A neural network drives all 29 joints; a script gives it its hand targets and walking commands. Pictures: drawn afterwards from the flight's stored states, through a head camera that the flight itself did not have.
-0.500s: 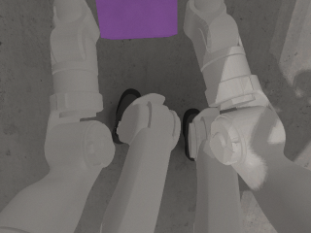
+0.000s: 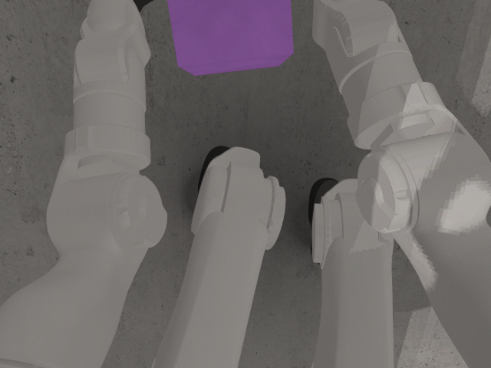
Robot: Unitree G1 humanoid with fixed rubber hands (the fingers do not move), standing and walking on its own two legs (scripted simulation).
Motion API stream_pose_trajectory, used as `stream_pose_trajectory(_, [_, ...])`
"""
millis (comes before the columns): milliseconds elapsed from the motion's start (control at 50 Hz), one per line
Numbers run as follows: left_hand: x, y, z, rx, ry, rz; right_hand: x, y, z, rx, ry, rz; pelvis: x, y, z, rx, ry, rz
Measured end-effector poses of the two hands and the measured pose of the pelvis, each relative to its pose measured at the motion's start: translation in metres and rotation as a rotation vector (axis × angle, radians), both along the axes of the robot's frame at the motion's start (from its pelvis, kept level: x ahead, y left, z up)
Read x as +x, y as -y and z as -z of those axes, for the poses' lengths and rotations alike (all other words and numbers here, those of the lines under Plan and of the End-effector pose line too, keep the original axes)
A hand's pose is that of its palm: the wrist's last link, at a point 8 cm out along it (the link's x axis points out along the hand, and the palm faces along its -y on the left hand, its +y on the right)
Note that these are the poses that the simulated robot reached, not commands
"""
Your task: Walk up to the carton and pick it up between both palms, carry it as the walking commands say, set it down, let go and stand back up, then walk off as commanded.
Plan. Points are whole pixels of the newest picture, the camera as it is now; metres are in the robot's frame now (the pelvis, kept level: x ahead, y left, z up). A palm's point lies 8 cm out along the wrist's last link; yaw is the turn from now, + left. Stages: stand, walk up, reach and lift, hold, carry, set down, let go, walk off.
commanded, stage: set down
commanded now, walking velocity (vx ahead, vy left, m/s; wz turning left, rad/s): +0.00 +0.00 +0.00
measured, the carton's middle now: out of the picture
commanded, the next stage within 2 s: none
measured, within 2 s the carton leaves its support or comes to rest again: rests again in 1.02 s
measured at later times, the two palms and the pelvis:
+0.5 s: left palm (149, 3) +0.48 +0.27 -0.23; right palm out of the picture +0.56 +0.04 -0.22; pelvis +0.02 +0.00 -0.02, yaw -1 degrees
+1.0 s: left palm (148, 3) +0.48 +0.27 -0.23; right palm out of the picture +0.56 +0.03 -0.23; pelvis +0.04 -0.02 -0.02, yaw +0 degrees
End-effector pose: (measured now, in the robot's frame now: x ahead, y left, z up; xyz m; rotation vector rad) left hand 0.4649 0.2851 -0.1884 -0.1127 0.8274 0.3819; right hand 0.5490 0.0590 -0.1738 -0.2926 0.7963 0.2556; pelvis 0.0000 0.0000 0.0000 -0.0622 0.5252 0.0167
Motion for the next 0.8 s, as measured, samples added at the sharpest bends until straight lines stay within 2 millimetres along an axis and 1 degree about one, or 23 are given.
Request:
stream_pose_trajectory(160, [0.000, 0.004, 0.028, 0.001, -0.046, 0.015, 0.000, 0.006, 0.029, -0.002, -0.043, -0.019, 0.010, -0.006, 0.010, 0.010, -0.024, 0.039])
stream_pose_trajectory(300, [0.009, 0.011, 0.039, 0.012, -0.051, 0.027, 0.004, 0.014, 0.044, 0.007, -0.041, -0.019, 0.015, -0.007, 0.019, 0.030, -0.037, 0.054])
stream_pose_trajectory(380, [0.014, 0.015, 0.040, 0.000, -0.046, 0.026, 0.007, 0.020, 0.046, -0.008, -0.035, -0.029, 0.017, -0.003, 0.022, 0.042, -0.038, 0.057])
stream_pose_trajectory(440, [0.014, 0.017, 0.041, 0.005, -0.042, 0.029, 0.010, 0.022, 0.045, -0.001, -0.031, -0.035, 0.018, 0.001, 0.022, 0.047, -0.038, 0.059])
stream_pose_trajectory(520, [0.010, 0.020, 0.042, 0.001, -0.041, 0.024, 0.010, 0.024, 0.044, 0.003, -0.031, -0.045, 0.018, 0.006, 0.023, 0.057, -0.039, 0.056])
stream_pose_trajectory(660, [0.001, 0.022, 0.039, 0.002, -0.074, 0.026, 0.003, 0.027, 0.042, 0.012, -0.066, -0.061, 0.022, 0.015, 0.024, 0.070, -0.084, 0.056])
stream_pose_trajectory(800, [0.007, 0.021, 0.033, 0.007, -0.065, 0.030, 0.008, 0.027, 0.042, 0.035, -0.060, -0.066, 0.026, 0.022, 0.021, 0.079, -0.115, 0.050])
